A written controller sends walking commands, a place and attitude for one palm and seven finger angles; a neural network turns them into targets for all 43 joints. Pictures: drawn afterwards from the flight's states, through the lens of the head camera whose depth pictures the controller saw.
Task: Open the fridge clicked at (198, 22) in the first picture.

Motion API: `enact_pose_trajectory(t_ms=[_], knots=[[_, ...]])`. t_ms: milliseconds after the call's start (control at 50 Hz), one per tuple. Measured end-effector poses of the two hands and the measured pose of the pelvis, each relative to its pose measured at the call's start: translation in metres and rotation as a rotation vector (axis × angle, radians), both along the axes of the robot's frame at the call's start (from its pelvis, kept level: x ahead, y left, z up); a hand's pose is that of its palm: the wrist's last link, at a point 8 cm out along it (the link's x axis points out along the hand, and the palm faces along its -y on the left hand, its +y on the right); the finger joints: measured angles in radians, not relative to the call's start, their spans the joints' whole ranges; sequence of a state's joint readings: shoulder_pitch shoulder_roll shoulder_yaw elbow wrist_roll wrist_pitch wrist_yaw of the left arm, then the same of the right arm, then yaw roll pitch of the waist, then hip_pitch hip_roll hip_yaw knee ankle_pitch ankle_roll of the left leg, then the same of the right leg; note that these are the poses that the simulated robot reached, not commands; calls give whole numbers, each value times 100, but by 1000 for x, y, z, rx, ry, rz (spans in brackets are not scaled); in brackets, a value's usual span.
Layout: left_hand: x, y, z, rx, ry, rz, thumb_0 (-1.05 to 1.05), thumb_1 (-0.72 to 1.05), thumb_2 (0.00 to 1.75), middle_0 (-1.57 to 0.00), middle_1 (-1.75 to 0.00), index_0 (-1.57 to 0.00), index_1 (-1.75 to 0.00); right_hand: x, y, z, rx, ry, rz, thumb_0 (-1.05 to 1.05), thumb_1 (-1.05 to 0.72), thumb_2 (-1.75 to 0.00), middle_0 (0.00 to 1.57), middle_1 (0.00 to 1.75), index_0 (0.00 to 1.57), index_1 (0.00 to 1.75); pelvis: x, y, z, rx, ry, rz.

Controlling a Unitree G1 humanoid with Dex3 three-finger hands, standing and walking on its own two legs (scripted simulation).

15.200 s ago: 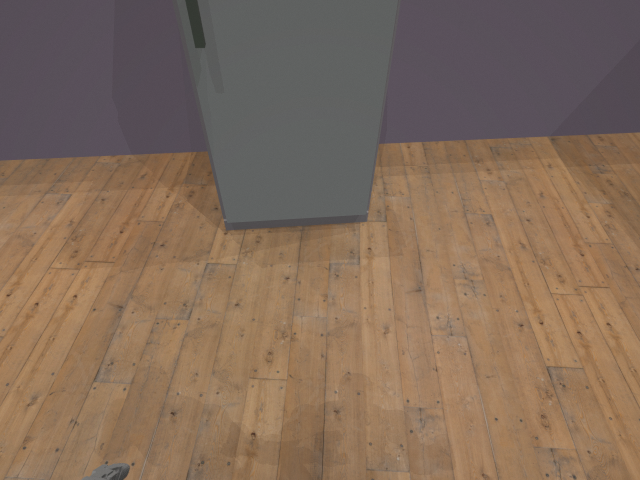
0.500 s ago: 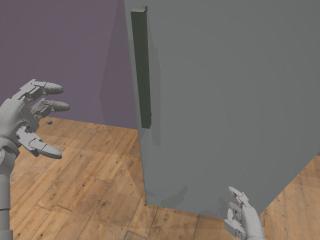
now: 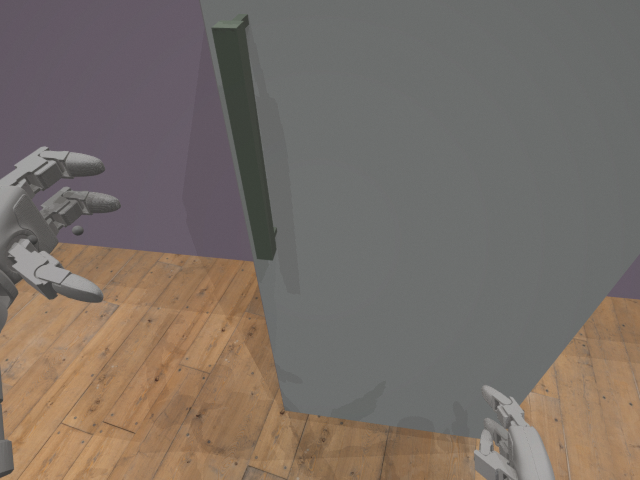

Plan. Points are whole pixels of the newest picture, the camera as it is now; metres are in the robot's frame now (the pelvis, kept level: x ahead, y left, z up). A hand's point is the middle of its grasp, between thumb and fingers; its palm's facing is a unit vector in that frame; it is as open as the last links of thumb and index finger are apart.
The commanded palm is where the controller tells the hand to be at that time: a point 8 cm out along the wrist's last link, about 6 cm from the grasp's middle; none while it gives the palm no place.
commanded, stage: raise the hand to about handle height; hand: left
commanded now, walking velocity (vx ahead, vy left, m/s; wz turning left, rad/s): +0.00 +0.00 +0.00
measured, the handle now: (256, 156) +0.45 +0.13 +0.21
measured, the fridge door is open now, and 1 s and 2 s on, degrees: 0 0 0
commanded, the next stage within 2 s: move the hooked fingers beside the handle in 0.12 s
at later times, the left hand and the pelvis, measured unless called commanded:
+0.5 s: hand (109, 222) +0.30 +0.26 +0.22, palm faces +0.06 -0.99 -0.11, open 13.9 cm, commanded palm +0.26 +0.30 +0.23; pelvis +0.00 -0.02 +0.00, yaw +0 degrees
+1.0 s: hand (134, 208) +0.33 +0.25 +0.21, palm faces +0.02 -1.00 -0.07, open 13.9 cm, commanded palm +0.30 +0.29 +0.22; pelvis +0.00 +0.00 +0.00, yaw +0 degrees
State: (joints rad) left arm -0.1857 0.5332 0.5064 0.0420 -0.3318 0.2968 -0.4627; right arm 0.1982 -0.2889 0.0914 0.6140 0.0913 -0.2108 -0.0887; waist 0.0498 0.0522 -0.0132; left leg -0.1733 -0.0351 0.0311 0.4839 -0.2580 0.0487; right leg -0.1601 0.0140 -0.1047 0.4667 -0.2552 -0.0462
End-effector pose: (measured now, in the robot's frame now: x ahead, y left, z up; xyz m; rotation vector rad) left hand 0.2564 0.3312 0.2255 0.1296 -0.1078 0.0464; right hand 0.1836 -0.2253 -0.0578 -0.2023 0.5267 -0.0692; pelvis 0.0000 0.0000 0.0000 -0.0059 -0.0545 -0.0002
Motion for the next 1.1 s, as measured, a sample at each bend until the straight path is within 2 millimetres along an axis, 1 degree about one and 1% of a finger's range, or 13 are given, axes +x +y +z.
enact_pose_trajectory(t_ms=[260,400,560,680,820,960,1100], knots=[[6,-21,1,0,15,-5,-1,-50,30,-31,-120,-31,-120,13,-14,-5,34,-22,-2,1,-90,-90,20,30,20,30,4,-17,-3,4,9,-3],[13,-22,-4,-16,31,13,-1,-50,30,-31,-120,-31,-120,14,-23,-5,26,-20,-17,1,-90,-90,20,30,20,30,5,-22,-4,6,14,-2],[23,-21,-6,-28,24,0,-1,-50,30,-31,-120,-31,-120,7,-28,-6,10,-7,-45,1,-90,-90,20,30,20,30,4,-20,-5,5,16,-6],[36,-20,-11,-37,42,-5,-1,-50,30,-31,-120,-31,-120,-2,-24,-9,7,14,-58,1,-90,-90,20,30,20,30,3,-15,-4,4,19,-7],[44,-27,-9,-41,13,-34,-1,-50,30,-30,-120,-31,-120,-7,-13,-11,19,28,-57,1,-90,-90,20,30,20,30,4,-7,-3,5,19,-10],[51,-29,-13,-52,33,-27,-1,-50,30,-31,-120,-31,-120,-6,-1,-12,29,41,-43,1,-90,-90,20,30,20,30,5,-2,-1,4,20,-7],[64,-34,-15,-61,41,-26,-1,-50,30,-30,-120,-31,-120,-2,5,-11,23,50,-37,1,-90,-90,20,30,20,30,6,1,0,4,22,-1]])
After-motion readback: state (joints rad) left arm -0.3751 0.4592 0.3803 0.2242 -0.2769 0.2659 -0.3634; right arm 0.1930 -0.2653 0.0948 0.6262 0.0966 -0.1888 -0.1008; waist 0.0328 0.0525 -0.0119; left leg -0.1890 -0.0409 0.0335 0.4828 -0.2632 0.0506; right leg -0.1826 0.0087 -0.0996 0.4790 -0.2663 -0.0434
